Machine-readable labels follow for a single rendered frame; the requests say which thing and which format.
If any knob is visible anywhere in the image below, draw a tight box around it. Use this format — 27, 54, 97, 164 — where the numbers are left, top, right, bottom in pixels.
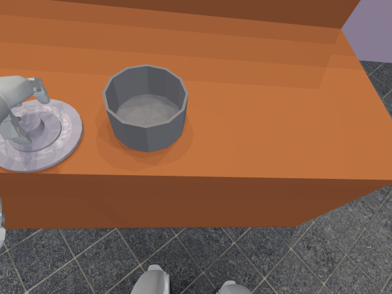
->
19, 114, 45, 137

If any robot left shin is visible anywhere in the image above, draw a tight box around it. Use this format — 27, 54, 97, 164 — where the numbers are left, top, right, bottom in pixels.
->
148, 265, 164, 272

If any robot shin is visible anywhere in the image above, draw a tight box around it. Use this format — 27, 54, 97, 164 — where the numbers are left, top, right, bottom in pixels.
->
148, 265, 164, 272
221, 281, 236, 289

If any robot right shin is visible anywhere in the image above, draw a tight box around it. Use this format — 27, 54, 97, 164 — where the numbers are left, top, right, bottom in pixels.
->
221, 281, 236, 289

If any table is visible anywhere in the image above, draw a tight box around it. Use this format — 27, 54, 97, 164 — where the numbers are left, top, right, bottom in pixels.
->
0, 0, 392, 229

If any robot left hand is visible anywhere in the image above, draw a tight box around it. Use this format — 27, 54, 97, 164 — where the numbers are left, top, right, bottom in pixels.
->
0, 75, 50, 145

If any pot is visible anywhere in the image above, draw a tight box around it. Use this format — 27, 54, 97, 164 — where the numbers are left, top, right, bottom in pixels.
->
102, 64, 189, 152

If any lid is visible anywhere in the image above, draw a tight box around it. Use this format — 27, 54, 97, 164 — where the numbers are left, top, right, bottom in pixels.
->
0, 99, 83, 173

